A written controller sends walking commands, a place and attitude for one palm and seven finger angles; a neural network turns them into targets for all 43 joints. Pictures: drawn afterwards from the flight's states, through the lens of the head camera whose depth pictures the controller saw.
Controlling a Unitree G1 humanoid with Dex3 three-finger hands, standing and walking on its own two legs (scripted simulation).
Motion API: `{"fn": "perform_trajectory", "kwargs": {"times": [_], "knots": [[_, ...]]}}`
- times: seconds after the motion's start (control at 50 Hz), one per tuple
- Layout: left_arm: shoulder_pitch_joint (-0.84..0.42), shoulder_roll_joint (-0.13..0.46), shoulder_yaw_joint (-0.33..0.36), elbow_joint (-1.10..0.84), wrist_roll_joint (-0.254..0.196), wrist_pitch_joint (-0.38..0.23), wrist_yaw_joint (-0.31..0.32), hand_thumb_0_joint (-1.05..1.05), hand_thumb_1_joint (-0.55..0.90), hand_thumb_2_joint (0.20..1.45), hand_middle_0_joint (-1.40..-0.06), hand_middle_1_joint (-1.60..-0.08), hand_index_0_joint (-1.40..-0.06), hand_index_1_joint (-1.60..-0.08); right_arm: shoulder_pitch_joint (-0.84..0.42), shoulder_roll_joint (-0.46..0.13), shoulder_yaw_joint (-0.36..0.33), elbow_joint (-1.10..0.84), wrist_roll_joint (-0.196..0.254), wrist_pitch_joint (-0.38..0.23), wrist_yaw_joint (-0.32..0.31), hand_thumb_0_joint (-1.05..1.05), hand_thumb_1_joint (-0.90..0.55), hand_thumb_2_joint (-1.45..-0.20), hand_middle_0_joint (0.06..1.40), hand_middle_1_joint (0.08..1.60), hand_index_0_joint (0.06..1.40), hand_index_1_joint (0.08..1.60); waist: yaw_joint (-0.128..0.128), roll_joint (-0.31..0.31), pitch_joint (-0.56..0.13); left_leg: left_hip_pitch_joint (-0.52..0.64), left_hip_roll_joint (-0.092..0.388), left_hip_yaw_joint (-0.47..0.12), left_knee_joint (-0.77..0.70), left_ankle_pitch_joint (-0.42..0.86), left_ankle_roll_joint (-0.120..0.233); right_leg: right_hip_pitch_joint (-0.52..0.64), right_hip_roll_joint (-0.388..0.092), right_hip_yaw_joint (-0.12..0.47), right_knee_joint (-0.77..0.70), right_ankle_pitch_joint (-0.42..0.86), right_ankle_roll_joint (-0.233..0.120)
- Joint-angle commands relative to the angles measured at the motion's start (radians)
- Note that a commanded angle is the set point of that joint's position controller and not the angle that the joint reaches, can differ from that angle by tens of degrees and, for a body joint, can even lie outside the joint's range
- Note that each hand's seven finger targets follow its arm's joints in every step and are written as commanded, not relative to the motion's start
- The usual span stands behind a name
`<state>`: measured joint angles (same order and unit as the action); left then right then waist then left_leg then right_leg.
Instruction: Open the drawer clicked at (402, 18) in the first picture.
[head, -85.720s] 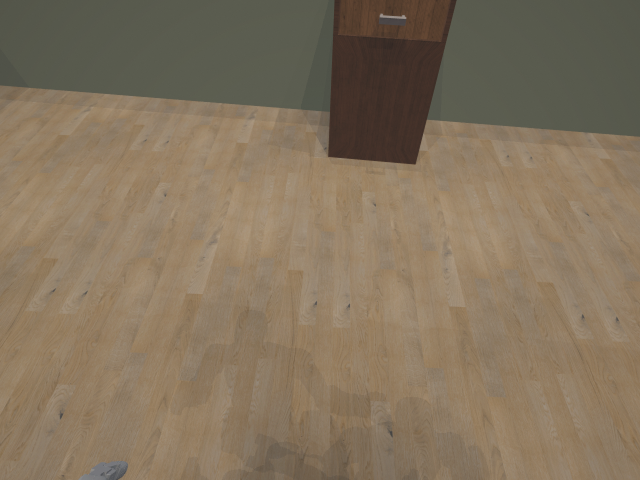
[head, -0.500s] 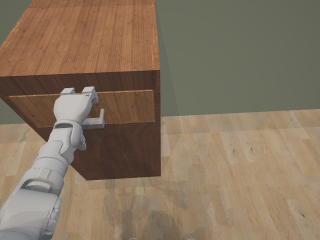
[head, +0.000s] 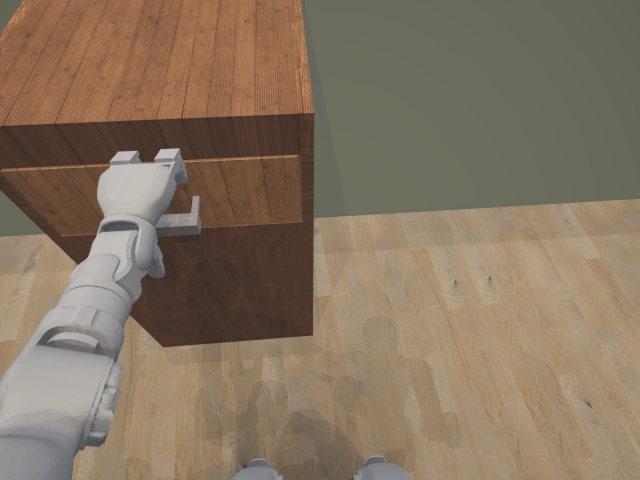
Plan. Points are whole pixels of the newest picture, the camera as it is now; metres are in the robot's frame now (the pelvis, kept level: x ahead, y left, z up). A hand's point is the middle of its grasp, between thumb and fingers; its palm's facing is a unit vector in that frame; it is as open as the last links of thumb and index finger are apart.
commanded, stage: move the hooked fingers above the handle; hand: left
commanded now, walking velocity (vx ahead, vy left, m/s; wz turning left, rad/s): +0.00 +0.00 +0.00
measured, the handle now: (167, 214) +0.51 +0.22 -0.03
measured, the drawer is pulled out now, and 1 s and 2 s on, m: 0.00 0.00 0.00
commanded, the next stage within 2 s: lower the fingers behind the handle in 0.40 s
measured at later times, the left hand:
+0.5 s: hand (153, 213) +0.47 +0.22 +0.03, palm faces +0.00 +0.00 -1.00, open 13.6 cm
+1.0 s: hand (155, 215) +0.47 +0.22 +0.02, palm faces +0.04 +0.00 -1.00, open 13.6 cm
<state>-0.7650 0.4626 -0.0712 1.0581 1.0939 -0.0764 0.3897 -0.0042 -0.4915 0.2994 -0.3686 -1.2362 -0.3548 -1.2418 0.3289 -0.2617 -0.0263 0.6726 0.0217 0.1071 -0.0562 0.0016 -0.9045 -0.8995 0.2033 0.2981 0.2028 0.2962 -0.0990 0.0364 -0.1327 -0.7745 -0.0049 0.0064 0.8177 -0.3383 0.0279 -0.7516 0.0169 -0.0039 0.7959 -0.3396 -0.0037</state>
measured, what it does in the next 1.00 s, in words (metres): stands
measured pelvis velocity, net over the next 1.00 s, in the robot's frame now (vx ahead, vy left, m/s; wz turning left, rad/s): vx -0.01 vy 0.00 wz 0.00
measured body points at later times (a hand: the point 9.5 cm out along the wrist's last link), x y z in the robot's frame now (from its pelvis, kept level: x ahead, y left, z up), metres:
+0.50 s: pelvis -0.01 +0.01 -0.01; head +0.07 +0.00 +0.44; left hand +0.46 +0.22 +0.08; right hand +0.01 -0.27 -0.13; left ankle +0.03 +0.10 -0.70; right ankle +0.02 -0.12 -0.70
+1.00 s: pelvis -0.01 +0.00 -0.01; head +0.07 +0.00 +0.43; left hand +0.46 +0.21 +0.08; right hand +0.03 -0.27 -0.14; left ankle +0.03 +0.10 -0.70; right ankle +0.02 -0.12 -0.70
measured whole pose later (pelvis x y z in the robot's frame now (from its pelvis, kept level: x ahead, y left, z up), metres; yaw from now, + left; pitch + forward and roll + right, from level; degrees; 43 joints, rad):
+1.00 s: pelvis -0.01 +0.00 -0.01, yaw +0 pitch +19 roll -1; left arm -0.82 0.46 -0.08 1.10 1.10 -0.05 0.43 0.00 -0.49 0.30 -0.36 -1.25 -0.33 -1.30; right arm 0.33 -0.27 -0.01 0.67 0.02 0.10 -0.05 0.00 -0.90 -0.90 0.20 0.30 0.20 0.30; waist -0.10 0.03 -0.16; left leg -0.87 0.00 0.01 0.90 -0.35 0.03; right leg -0.85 0.02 0.00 0.87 -0.35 0.00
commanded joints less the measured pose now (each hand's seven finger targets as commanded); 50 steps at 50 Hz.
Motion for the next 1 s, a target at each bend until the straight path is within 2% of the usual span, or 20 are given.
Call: {"fn": "perform_trajectory", "kwargs": {"times": [0.0,0.04,0.06,0.1,0.18,0.28,0.34,0.38,0.42,0.44,0.48,0.52,0.62,0.68,0.72,0.78,0.82,0.88,0.96,0.98], "knots": [[-0.468,0.376,0.122,-0.097,-0.012,0.069,0.004,0.0,-0.5,0.3,-0.3,-1.2,-0.3,-1.2,0.085,-0.16,-0.048,-0.072,-0.003,-0.026,-0.014,0.0,-0.9,-0.9,0.2,0.3,0.2,0.3,-0.02,-0.031,-0.284,0.145,-0.032,0.012,-0.107,-0.019,0.031,0.135,0.019,0.014,-0.146,-0.025,-0.019],[-0.483,0.351,0.097,-0.082,-0.01,0.073,0.003,0.0,-0.5,0.3,-0.3,-1.2,-0.3,-1.2,0.084,-0.159,-0.047,-0.075,-0.001,-0.029,-0.017,0.0,-0.9,-0.9,0.2,0.3,0.2,0.3,-0.033,-0.041,-0.261,0.135,-0.031,0.01,-0.108,-0.049,0.031,0.11,0.02,0.01,-0.148,-0.05,-0.019],[-0.523,0.367,0.108,-0.108,-0.008,0.065,0.005,0.0,-0.5,0.3,-0.3,-1.2,-0.3,-1.2,0.089,-0.159,-0.047,-0.075,-0.004,-0.033,-0.018,0.0,-0.9,-0.9,0.2,0.3,0.2,0.3,-0.035,-0.028,-0.283,0.144,-0.029,0.006,-0.106,-0.044,0.031,0.11,0.019,0.008,-0.139,-0.045,-0.02],[-0.501,0.377,0.121,-0.109,-0.005,0.064,0.009,0.0,-0.5,0.3,-0.3,-1.2,-0.3,-1.2,0.093,-0.161,-0.049,-0.077,-0.006,-0.036,-0.016,0.0,-0.9,-0.9,0.2,0.3,0.2,0.3,-0.02,-0.013,-0.326,0.155,-0.032,0.006,-0.1,-0.031,0.032,0.119,0.022,0.01,-0.131,-0.036,-0.021],[-0.504,0.376,0.113,-0.079,-0.013,0.067,0.006,0.0,-0.5,0.3,-0.3,-1.2,-0.3,-1.2,0.094,-0.164,-0.044,-0.076,-0.004,-0.037,-0.02,0.0,-0.9,-0.9,0.2,0.3,0.2,0.3,-0.034,-0.039,-0.287,0.125,-0.03,0.004,-0.1,-0.067,0.032,0.099,0.02,0.008,-0.135,-0.064,-0.017],[-0.52,0.393,0.128,-0.105,-0.011,0.064,0.014,0.0,-0.5,0.3,-0.3,-1.2,-0.3,-1.2,0.1,-0.166,-0.045,-0.076,-0.008,-0.037,-0.018,0.0,-0.9,-0.9,0.2,0.3,0.2,0.3,-0.023,-0.004,-0.335,0.148,-0.029,-0.002,-0.095,-0.041,0.03,0.101,0.023,0.003,-0.119,-0.042,-0.021],[-0.509,0.365,0.114,-0.098,-0.014,0.065,0.013,0.0,-0.5,0.3,-0.3,-1.2,-0.3,-1.2,0.093,-0.163,-0.047,-0.077,-0.008,-0.038,-0.018,0.0,-0.9,-0.9,0.2,0.3,0.2,0.3,-0.029,-0.025,-0.302,0.143,-0.025,-0.003,-0.1,-0.061,0.029,0.088,0.023,0.001,-0.126,-0.057,-0.02],[-0.52,0.386,0.128,-0.118,-0.011,0.058,0.017,0.0,-0.5,0.3,-0.3,-1.2,-0.3,-1.2,0.097,-0.166,-0.047,-0.076,-0.009,-0.039,-0.018,0.0,-0.9,-0.9,0.2,0.3,0.2,0.3,-0.022,-0.008,-0.341,0.159,-0.026,-0.006,-0.098,-0.046,0.03,0.097,0.023,0.002,-0.119,-0.046,-0.021],[-0.503,0.362,0.121,-0.12,-0.012,0.059,0.019,0.0,-0.5,0.3,-0.3,-1.2,-0.3,-1.2,0.094,-0.162,-0.05,-0.076,-0.011,-0.039,-0.015,0.0,-0.9,-0.9,0.2,0.3,0.2,0.3,-0.016,0.003,-0.333,0.169,-0.025,-0.003,-0.1,-0.039,0.028,0.096,0.025,0.001,-0.122,-0.039,-0.023],[-0.489,0.362,0.123,-0.109,-0.015,0.062,0.019,0.0,-0.5,0.3,-0.3,-1.2,-0.3,-1.2,0.093,-0.162,-0.05,-0.074,-0.01,-0.039,-0.016,0.0,-0.9,-0.9,0.2,0.3,0.2,0.3,-0.02,-0.023,-0.325,0.162,-0.024,-0.001,-0.099,-0.037,0.03,0.102,0.025,0.0,-0.126,-0.037,-0.021],[-0.498,0.395,0.141,-0.111,-0.017,0.058,0.018,0.0,-0.5,0.3,-0.3,-1.2,-0.3,-1.2,0.094,-0.167,-0.046,-0.072,-0.01,-0.037,-0.018,0.0,-0.9,-0.9,0.2,0.3,0.2,0.3,-0.016,-0.022,-0.322,0.149,-0.024,-0.003,-0.099,-0.033,0.03,0.109,0.023,0.003,-0.124,-0.035,-0.02],[-0.489,0.355,0.111,-0.083,-0.017,0.064,0.017,0.0,-0.5,0.3,-0.3,-1.2,-0.3,-1.2,0.095,-0.165,-0.046,-0.068,-0.009,-0.037,-0.017,0.0,-0.9,-0.9,0.2,0.3,0.2,0.3,-0.027,-0.028,-0.279,0.138,-0.024,-0.003,-0.101,-0.055,0.029,0.082,0.023,-0.001,-0.127,-0.05,-0.021],[-0.471,0.311,0.089,-0.065,-0.004,0.069,0.024,0.0,-0.5,0.3,-0.3,-1.2,-0.3,-1.2,0.103,-0.165,-0.051,-0.064,-0.012,-0.038,-0.011,0.0,-0.9,-0.9,0.2,0.3,0.2,0.3,-0.029,-0.02,-0.292,0.147,-0.023,-0.004,-0.087,-0.03,0.026,0.053,0.024,-0.007,-0.109,-0.031,-0.024],[-0.451,0.31,0.09,-0.036,0.001,0.08,0.024,0.0,-0.5,0.3,-0.3,-1.2,-0.3,-1.2,0.105,-0.166,-0.051,-0.06,-0.014,-0.034,-0.008,0.0,-0.9,-0.9,0.2,0.3,0.2,0.3,-0.032,-0.047,-0.294,0.128,-0.023,-0.001,-0.073,-0.016,0.028,0.055,0.025,-0.005,-0.104,-0.02,-0.023],[-0.418,0.298,0.09,-0.026,-0.001,0.085,0.023,0.0,-0.5,0.3,-0.3,-1.2,-0.3,-1.2,0.106,-0.165,-0.052,-0.062,-0.013,-0.031,-0.004,0.0,-0.9,-0.9,0.2,0.3,0.2,0.3,-0.021,-0.052,-0.286,0.123,-0.024,0.001,-0.071,-0.015,0.026,0.055,0.026,-0.006,-0.103,-0.021,-0.026],[-0.436,0.262,0.056,-0.02,0.004,0.09,0.02,0.0,-0.5,0.3,-0.3,-1.2,-0.3,-1.2,0.107,-0.162,-0.052,-0.062,-0.012,-0.031,-0.003,0.0,-0.9,-0.9,0.2,0.3,0.2,0.3,-0.036,-0.038,-0.275,0.119,-0.023,0.003,-0.063,-0.023,0.026,0.028,0.026,-0.007,-0.097,-0.026,-0.025],[-0.411,0.303,0.085,-0.008,0.006,0.097,0.018,0.0,-0.5,0.3,-0.3,-1.2,-0.3,-1.2,0.105,-0.167,-0.049,-0.062,-0.013,-0.026,-0.005,0.0,-0.9,-0.9,0.2,0.3,0.2,0.3,-0.028,-0.065,-0.279,0.098,-0.024,0.007,-0.055,-0.024,0.028,0.044,0.025,-0.001,-0.097,-0.029,-0.023],[-0.387,0.267,0.061,0.011,0.004,0.099,0.009,0.0,-0.5,0.3,-0.3,-1.2,-0.3,-1.2,0.105,-0.162,-0.049,-0.069,-0.011,-0.027,-0.004,0.0,-0.9,-0.9,0.2,0.3,0.2,0.3,-0.03,-0.065,-0.26,0.08,-0.027,0.012,-0.046,-0.041,0.029,0.03,0.025,0.0,-0.097,-0.044,-0.023],[-0.386,0.307,0.081,0.007,0.006,0.1,-0.003,0.0,-0.5,0.3,-0.3,-1.2,-0.3,-1.2,0.103,-0.164,-0.043,-0.069,-0.011,-0.025,-0.008,0.0,-0.9,-0.9,0.2,0.3,0.2,0.3,-0.024,-0.066,-0.258,0.054,-0.027,0.015,-0.036,-0.045,0.029,0.033,0.022,0.004,-0.088,-0.051,-0.024],[-0.364,0.287,0.06,0.03,0.009,0.104,-0.007,0.0,-0.5,0.3,-0.3,-1.2,-0.3,-1.2,0.105,-0.162,-0.041,-0.075,-0.007,-0.024,-0.008,0.0,-0.9,-0.9,0.2,0.3,0.2,0.3,-0.025,-0.069,-0.246,0.041,-0.03,0.016,-0.033,-0.065,0.029,0.021,0.023,0.004,-0.088,-0.07,-0.023]]}}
